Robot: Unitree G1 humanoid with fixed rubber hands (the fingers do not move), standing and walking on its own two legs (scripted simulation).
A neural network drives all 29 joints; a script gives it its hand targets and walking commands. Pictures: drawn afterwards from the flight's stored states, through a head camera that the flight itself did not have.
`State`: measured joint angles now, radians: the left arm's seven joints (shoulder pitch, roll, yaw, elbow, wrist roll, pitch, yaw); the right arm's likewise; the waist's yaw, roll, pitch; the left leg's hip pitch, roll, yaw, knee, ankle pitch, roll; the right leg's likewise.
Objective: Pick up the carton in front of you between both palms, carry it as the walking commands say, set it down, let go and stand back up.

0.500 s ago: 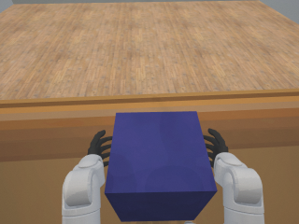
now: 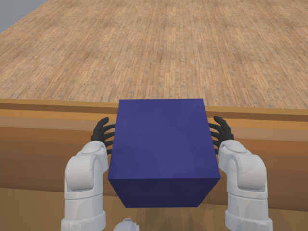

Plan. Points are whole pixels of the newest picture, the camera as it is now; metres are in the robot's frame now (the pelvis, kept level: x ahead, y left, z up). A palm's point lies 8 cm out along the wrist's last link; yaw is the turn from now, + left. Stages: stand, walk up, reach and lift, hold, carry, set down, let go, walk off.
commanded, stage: carry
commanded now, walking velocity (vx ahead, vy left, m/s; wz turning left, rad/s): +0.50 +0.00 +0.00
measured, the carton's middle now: (161, 157) +0.31 +0.01 +0.03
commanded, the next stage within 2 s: none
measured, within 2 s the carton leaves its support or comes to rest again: neither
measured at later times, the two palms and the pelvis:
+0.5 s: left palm (119, 62) +0.69 +0.18 +0.09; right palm (198, 63) +0.67 -0.12 +0.09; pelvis +0.30 +0.05 -0.01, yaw -1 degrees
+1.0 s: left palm (145, 66) +0.97 +0.11 -0.12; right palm (197, 64) +0.99 -0.19 -0.12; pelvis +0.62 -0.07 -0.22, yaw +1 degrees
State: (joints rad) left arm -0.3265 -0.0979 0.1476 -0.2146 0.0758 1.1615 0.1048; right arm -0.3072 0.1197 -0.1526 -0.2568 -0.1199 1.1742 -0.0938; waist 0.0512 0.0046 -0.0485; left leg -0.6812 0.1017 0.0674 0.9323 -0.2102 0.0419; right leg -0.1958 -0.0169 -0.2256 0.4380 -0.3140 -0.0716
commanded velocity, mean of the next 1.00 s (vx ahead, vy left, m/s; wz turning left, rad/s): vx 0.50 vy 0.00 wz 0.00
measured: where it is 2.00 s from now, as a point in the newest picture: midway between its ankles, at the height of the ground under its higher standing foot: (179, 133)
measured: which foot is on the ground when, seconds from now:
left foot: up 0.00-0.14, down 0.16-0.86, up 0.88-1.00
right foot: down 0.00-0.18, up 0.20-0.76, down 0.78-1.00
